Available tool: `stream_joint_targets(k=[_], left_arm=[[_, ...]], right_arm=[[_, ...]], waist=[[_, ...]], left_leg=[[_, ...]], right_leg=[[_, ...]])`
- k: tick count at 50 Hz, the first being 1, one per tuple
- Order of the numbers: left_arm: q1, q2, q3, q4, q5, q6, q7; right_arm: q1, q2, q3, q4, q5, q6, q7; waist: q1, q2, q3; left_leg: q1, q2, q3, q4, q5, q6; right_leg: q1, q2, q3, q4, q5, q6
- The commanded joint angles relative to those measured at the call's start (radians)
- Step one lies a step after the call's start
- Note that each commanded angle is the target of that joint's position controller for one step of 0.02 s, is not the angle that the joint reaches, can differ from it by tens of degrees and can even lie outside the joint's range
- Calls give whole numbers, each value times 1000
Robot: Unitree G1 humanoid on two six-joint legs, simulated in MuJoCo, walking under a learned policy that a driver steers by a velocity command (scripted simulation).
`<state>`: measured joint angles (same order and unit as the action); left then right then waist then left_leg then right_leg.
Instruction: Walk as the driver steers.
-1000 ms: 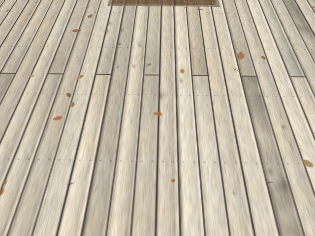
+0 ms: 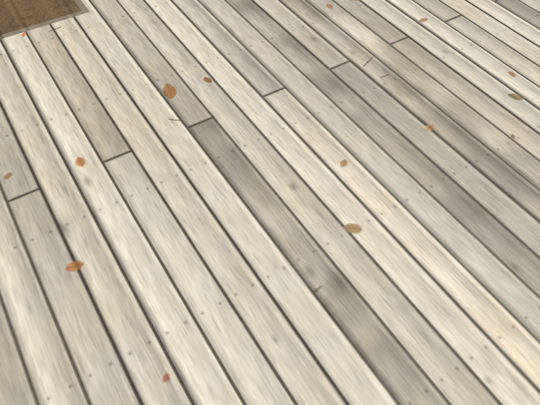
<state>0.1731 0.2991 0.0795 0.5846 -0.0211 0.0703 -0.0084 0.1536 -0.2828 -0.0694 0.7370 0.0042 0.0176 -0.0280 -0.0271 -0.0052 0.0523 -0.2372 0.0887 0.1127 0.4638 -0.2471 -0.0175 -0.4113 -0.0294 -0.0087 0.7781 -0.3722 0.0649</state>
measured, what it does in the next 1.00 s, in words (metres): walks ahead, turning left: right foot, then left foot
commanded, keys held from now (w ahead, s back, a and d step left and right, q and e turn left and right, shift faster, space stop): e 0.06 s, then no key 0.10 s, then q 0.02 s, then w+q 0.36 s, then q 0.46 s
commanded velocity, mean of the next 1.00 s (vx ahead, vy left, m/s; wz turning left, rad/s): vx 0.17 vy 0.00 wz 0.19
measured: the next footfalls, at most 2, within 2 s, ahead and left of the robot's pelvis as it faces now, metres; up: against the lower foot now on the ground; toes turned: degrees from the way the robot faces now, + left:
right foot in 0.06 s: +0.04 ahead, -0.13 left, +0.00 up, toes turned -4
left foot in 0.64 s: +0.19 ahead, +0.13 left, +0.00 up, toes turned +7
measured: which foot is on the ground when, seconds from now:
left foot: down 0.00-0.06, up 0.08-0.62, down 0.64-1.00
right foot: up 0.00-0.04, down 0.06-0.64, up 0.66-1.00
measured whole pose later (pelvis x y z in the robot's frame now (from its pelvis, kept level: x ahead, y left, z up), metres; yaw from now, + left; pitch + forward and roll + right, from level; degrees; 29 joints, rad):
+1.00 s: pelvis +0.18 +0.06 +0.00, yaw +17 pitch +3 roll -2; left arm 0.07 0.30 0.05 0.70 0.01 -0.02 0.02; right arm 0.25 -0.32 -0.06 0.66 0.02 0.02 -0.03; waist -0.03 -0.02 0.04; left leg -0.24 -0.10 -0.13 0.44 -0.24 0.08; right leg -0.59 0.01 0.11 0.78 -0.20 0.09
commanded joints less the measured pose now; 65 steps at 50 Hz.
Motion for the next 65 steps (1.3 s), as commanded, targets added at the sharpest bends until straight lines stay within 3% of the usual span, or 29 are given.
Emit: stream_joint_targets(k=[1, 2, 3, 4, 5, 7, 9, 11, 13, 15, 23, 28, 30, 31, 32, 33, 34, 35, 37, 40, 44, 52, 56, 57, 58, 59, 60, 62, 65], left_arm=[[4, 88, 33, -83, -1, -11, -11], [46, 95, 41, -66, 0, -11, -9], [88, 139, 58, -57, 1, -13, 1], [111, 264, 81, -80, 11, -19, 20], [110, 247, 67, -93, 44, -42, 9], [45, 170, 42, -67, 39, -72, 5], [-38, 120, 19, -65, 18, -71, 14], [-1, 76, 1, -33, 24, -75, 22], [38, 107, 10, -9, 26, -82, 24], [50, 133, 16, 10, 36, -96, 29], [75, 152, 36, 80, 15, -143, 13], [63, 166, 47, 104, 3, -139, 1], [29, 170, 49, 106, -4, -124, 4], [33, 156, 43, 107, 1, -120, 10], [37, 112, 27, 95, 20, -120, 16], [47, 19, -5, 23, 59, -130, 19], [28, 82, 3, 39, 35, -148, 13], [11, 126, 12, 36, 5, -154, 5], [-5, 135, 15, 49, 29, -147, 14], [20, 110, 13, 65, 38, -121, 24], [-24, 82, 1, 65, 37, -106, 35], [-175, 89, 1, 33, 23, -112, 17], [-133, 109, 15, 40, 19, -134, 6], [-95, 120, 22, 50, 24, -140, 8], [-50, 181, 38, 48, 38, -140, 15], [-58, 239, 46, 47, 55, -125, 23], [-1, 171, 35, 65, 43, -116, 20], [-54, 102, 14, 47, 31, -107, 26], [-98, 117, 14, 49, 32, -87, 36]], right_arm=[[-17, -215, -61, -51, 25, -13, 4], [-8, -195, -57, -43, 32, -15, 5], [49, -153, -47, -23, 19, -19, 10], [38, -63, -12, -71, -44, -23, 19], [-44, -110, -24, -97, -29, -28, 11], [-64, -156, -41, -81, 5, -18, 3], [-15, -150, -43, -45, -8, -6, -5], [55, -123, -33, -11, -1, -9, 15], [2, -121, -25, -25, 16, -16, 27], [-50, -127, -22, -47, 20, -27, 30], [-36, -94, -8, -53, 21, -54, 49], [-47, -90, 0, -81, 22, -56, 66], [17, -98, -9, -74, 12, -54, 67], [102, -136, -30, -59, 11, -52, 60], [233, -222, -66, -43, 18, -48, 48], [268, -374, -91, -70, 5, -48, 37], [271, -299, -65, -97, 1, -59, 46], [223, -245, -49, -110, -1, -67, 49], [134, -192, -36, -130, 13, -61, 44], [68, -206, -35, -156, -10, -50, 24], [83, -214, -41, -145, 13, -32, 1], [92, -214, -47, -152, 12, 14, -14], [36, -206, -45, -181, 22, 21, -16], [6, -197, -41, -194, 24, 19, -17], [24, -155, -28, -211, 8, 13, -15], [135, -109, -16, -212, -1, 6, -12], [172, -189, -34, -195, -4, 4, -8], [136, -240, -61, -162, 15, 20, -5], [92, -166, -43, -178, 23, 43, 1]], waist=[[15, 196, -120], [36, 171, -130], [41, 55, -157], [16, -292, -183], [79, -265, -225], [58, -143, -161], [18, -124, -147], [14, -139, -188], [58, -166, -118], [74, -158, -55], [80, -88, -1], [74, -71, 13], [25, -52, -20], [-13, -36, -76], [-64, 72, -159], [-28, 380, -207], [-72, 255, -283], [-53, 190, -220], [-9, 57, -147], [45, 80, -147], [36, 86, -161], [-8, 131, -128], [30, 161, -135], [57, 153, -145], [52, 56, -216], [-20, -212, -237], [5, -249, -257], [10, -107, -182], [9, -120, -126]], left_leg=[[133, 225, -137, -45, 384, 185], [90, 202, -101, 20, 338, 143], [-27, 152, -26, 161, 209, 67], [-345, 21, 50, 495, -335, -38], [-443, -56, -93, 682, -457, -62], [-435, -18, -154, 737, -314, -46], [-379, -13, -149, 700, -188, -58], [-313, -18, -114, 642, -81, -63], [-353, -16, -104, 535, -44, -48], [-393, -10, -127, 441, -31, -25], [-404, 9, -139, 285, -21, 28], [-301, 1, -81, 198, -28, 58], [-149, -57, -16, 111, 34, 75], [-7, -106, -4, 83, 52, 92], [184, -37, -143, 39, 154, 139], [399, 238, -679, -82, 274, 340], [431, 291, -798, -158, 276, 402], [383, 265, -676, -138, 329, 378], [236, 185, -509, -113, 430, 296], [92, 121, -406, -135, 643, 282], [105, 81, -375, -106, 659, 253], [142, 67, -523, -27, 538, 224], [158, 23, -601, 48, 518, 186], [111, -14, -589, 85, 467, 154], [12, -71, -528, 215, 296, 105], [-227, -233, -369, 421, -308, 32], [-326, -208, -302, 629, -517, -23], [-361, -140, -275, 783, -373, -73], [-330, -111, -202, 723, -245, -94]], right_leg=[[72, 30, -65, -219, 96, -55], [170, 53, -70, -331, 186, -87], [334, 14, 22, -400, 363, -127], [533, -278, 408, -378, 801, -249], [442, -392, 511, -393, 852, -434], [366, -265, 334, -407, 683, -350], [308, -198, 241, -409, 650, -290], [305, -163, 198, -473, 353, -279], [306, -177, 247, -563, -4, -280], [320, -216, 289, -609, -86, -283], [359, -274, 198, -663, -45, -281], [330, -266, 84, -610, 52, -254], [277, -223, -1, -459, 229, -208], [231, -180, -57, -299, 403, -169], [118, -107, -142, -13, 389, -93], [-271, 83, -140, 366, -194, 13], [-356, 73, 67, 513, -285, 6], [-395, 30, 80, 541, -224, -15], [-347, -38, 74, 421, -85, -28], [-202, -14, 62, 327, 31, -8], [-193, 21, 77, 145, 136, 25], [-151, 69, 120, -90, 140, 21], [-5, 86, 109, -309, 187, -22], [117, 60, 109, -416, 340, -44], [312, -99, 223, -406, 560, -109], [490, -312, 467, -363, 951, -285], [486, -427, 584, -367, 971, -389], [412, -305, 369, -353, 834, -320], [304, -210, 206, -406, 698, -281]])
Keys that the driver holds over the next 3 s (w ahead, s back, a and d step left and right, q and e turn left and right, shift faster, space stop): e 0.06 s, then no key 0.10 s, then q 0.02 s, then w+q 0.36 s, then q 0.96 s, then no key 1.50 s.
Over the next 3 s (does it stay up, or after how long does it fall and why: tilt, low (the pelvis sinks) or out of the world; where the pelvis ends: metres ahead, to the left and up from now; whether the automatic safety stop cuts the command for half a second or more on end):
stays up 0.24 0.09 0.00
